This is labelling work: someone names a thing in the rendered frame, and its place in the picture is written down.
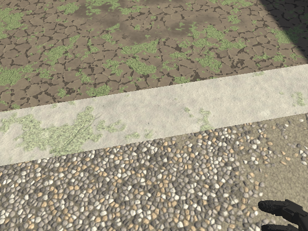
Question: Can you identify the right robot hand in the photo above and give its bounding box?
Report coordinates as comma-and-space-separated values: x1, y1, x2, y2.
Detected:
258, 199, 308, 231

